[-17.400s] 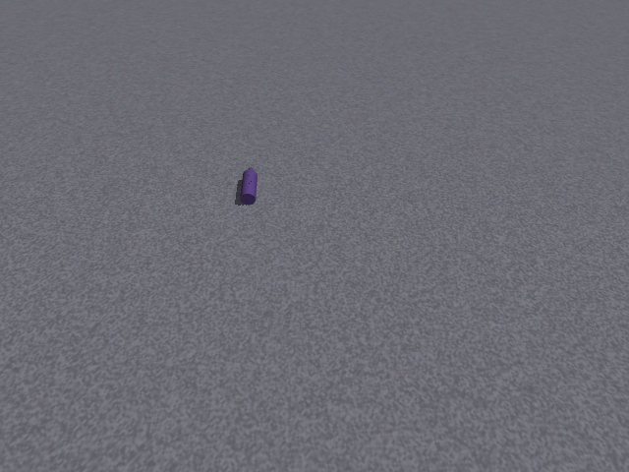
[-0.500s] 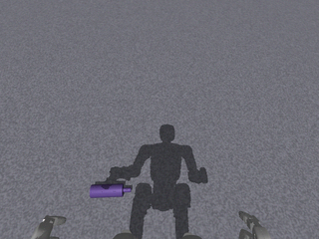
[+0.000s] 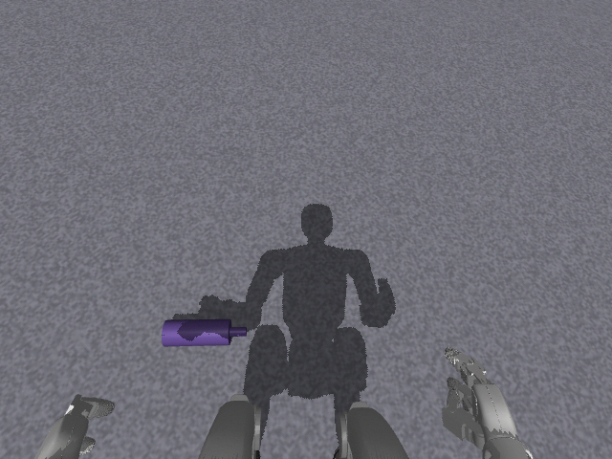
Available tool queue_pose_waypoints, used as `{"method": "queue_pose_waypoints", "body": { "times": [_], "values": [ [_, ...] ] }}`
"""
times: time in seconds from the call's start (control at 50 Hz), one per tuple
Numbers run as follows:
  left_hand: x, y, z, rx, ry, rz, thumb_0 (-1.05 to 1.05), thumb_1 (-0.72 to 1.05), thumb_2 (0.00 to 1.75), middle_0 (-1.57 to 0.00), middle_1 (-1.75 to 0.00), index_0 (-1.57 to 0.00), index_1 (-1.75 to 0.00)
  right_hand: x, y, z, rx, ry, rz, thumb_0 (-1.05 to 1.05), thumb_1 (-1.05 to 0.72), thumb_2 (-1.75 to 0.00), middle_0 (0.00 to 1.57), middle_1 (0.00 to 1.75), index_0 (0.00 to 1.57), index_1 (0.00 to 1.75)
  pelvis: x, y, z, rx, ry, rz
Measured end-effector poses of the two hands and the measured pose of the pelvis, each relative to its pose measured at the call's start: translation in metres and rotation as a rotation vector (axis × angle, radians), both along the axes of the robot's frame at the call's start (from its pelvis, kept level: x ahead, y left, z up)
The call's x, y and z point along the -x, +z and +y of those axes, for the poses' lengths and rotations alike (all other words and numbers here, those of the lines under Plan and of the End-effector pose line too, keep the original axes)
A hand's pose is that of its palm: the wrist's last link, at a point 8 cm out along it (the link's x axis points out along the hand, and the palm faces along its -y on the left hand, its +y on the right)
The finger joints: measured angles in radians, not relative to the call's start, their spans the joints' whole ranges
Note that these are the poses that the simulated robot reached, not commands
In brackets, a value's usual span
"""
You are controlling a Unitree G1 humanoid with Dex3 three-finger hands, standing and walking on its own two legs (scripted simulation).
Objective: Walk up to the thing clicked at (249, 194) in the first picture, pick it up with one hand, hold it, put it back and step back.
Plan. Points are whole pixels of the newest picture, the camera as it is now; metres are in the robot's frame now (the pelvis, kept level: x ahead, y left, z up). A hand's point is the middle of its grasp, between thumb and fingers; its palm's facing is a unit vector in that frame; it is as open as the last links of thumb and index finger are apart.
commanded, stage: rise first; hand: left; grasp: from above
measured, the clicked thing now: (206, 332) +0.43 +0.25 -0.62
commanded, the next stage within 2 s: none
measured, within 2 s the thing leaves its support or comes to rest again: neither
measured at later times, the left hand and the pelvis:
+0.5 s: hand (139, 384) +0.26 +0.31 -0.33, palm faces -0.47 -0.36 -0.80, open 14.1 cm; pelvis -0.07 -0.01 -0.20, yaw -3 degrees
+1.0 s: hand (157, 359) +0.32 +0.31 -0.43, palm faces -0.46 -0.08 -0.88, open 14.2 cm; pelvis -0.09 +0.00 -0.29, yaw -7 degrees
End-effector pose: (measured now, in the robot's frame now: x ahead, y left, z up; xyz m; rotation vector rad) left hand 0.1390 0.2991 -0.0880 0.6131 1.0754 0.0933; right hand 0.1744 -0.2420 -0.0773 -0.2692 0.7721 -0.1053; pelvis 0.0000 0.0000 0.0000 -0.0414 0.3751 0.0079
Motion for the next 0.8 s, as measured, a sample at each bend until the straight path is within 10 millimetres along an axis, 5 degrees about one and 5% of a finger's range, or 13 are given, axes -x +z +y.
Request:
{"method": "queue_pose_waypoints", "body": {
  "times": [0.12, 0.28, 0.52, 0.66, 0.8],
  "values": [
    [-0.016, -0.041, 0.013, -0.084, -0.111, -0.004, -0.01, -0.59, 0.98, -0.11, -1.05, -0.1, -1.05, 0.001, -0.04, -0.008, 0.013, 0.037, 0.002, 0.01, -0.96, -0.91, 0.21, 0.3, 0.21, 0.3, 0.013, -0.038, -0.005, -0.003, -0.003, 0.071],
    [-0.067, -0.107, 0.018, -0.206, -0.365, -0.116, -0.01, -0.58, 0.99, -0.11, -1.05, -0.11, -1.05, 0.017, -0.128, -0.028, 0.04, 0.045, 0.067, 0.01, -0.96, -0.91, 0.21, 0.3, 0.21, 0.3, 0.037, -0.113, -0.01, -0.001, -0.015, 0.17],
    [-0.132, -0.197, 0.023, -0.379, -0.614, -0.169, -0.01, -0.56, 1.0, -0.1, -1.06, -0.1, -1.06, 0.097, -0.257, -0.04, 0.029, -0.006, 0.318, 0.01, -0.94, -0.91, 0.21, 0.3, 0.2, 0.3, 0.073, -0.21, -0.012, 0.015, -0.048, 0.222],
    [-0.157, -0.233, 0.02, -0.427, -0.738, -0.232, -0.01, -0.55, 1.02, -0.09, -1.05, -0.09, -1.05, 0.153, -0.294, -0.04, 0.043, -0.056, 0.467, 0.01, -0.92, -0.9, 0.21, 0.29, 0.2, 0.3, 0.084, -0.248, -0.008, 0.035, -0.062, 0.212],
    [-0.174, -0.259, 0.021, -0.483, -0.811, -0.262, -0.01, -0.53, 1.03, -0.07, -1.03, -0.07, -1.02, 0.184, -0.308, -0.039, 0.065, -0.087, 0.549, 0.01, -0.89, -0.9, 0.21, 0.29, 0.21, 0.3, 0.088, -0.272, -0.002, 0.055, -0.07, 0.198]
  ]
}}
